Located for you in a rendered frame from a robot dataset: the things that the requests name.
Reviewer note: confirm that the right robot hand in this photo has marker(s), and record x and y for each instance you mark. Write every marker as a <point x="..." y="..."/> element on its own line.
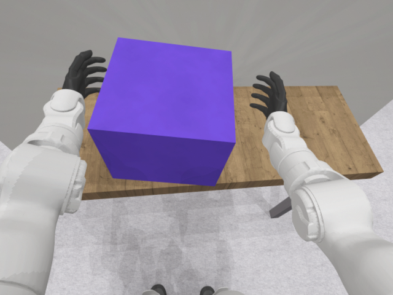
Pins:
<point x="277" y="95"/>

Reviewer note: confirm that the left robot upper arm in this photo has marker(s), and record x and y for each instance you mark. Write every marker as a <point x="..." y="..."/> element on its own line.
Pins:
<point x="41" y="184"/>

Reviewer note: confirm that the left robot forearm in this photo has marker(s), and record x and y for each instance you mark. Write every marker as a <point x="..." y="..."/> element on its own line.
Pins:
<point x="60" y="130"/>

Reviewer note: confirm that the carton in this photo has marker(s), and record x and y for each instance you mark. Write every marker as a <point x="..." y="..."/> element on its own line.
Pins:
<point x="165" y="113"/>

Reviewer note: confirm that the right robot upper arm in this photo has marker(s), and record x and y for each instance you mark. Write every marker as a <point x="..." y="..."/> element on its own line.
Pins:
<point x="336" y="216"/>

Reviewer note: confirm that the left robot hand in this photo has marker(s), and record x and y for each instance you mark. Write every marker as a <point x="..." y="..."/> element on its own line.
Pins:
<point x="76" y="78"/>

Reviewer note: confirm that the right robot forearm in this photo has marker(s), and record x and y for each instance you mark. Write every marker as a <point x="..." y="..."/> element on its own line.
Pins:
<point x="290" y="156"/>

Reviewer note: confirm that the table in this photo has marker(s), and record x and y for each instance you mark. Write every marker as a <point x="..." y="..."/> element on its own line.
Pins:
<point x="321" y="114"/>

